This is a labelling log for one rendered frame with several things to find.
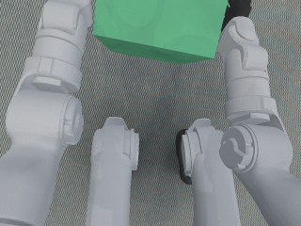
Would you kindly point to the left robot forearm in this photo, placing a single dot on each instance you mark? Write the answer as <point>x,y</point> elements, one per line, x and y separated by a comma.
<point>59,46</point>

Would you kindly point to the right robot forearm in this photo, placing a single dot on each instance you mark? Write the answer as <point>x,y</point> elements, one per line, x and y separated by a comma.
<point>246,77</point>

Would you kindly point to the right robot foot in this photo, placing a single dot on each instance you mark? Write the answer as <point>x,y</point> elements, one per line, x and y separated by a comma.
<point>185,178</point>

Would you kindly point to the left robot shin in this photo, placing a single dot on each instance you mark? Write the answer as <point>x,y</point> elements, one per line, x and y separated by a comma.
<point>97,142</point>

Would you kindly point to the robot left upper arm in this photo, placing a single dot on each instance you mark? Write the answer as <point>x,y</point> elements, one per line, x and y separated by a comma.
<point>41,124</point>

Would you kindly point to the carton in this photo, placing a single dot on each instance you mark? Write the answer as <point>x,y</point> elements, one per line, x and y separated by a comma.
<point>173,31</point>

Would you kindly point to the right robot hand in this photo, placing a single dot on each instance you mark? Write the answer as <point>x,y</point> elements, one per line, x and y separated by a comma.
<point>237,8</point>

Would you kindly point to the robot right upper arm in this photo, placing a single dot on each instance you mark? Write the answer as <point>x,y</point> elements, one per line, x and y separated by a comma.
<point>260,156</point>

